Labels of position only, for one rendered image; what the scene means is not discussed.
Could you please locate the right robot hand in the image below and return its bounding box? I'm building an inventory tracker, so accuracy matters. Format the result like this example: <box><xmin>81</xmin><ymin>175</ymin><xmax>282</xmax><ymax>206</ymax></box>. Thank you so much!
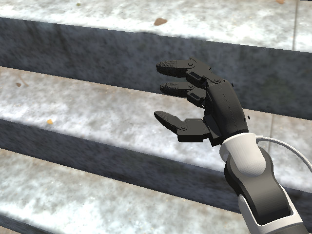
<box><xmin>154</xmin><ymin>56</ymin><xmax>250</xmax><ymax>147</ymax></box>

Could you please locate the robot right forearm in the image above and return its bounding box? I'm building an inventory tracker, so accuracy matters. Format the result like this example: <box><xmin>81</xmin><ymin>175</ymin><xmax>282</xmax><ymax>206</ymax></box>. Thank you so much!
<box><xmin>219</xmin><ymin>133</ymin><xmax>309</xmax><ymax>234</ymax></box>

